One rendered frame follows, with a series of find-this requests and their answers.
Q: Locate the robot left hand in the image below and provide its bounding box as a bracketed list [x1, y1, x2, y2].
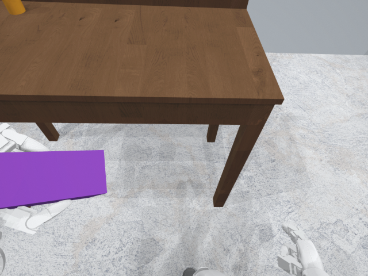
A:
[0, 123, 73, 234]

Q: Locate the robot right hand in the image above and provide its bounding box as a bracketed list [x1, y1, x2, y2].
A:
[277, 223, 324, 276]

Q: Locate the sponge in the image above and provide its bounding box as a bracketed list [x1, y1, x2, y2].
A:
[0, 150, 107, 209]

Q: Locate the table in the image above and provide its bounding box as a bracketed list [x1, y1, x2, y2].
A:
[0, 0, 284, 208]

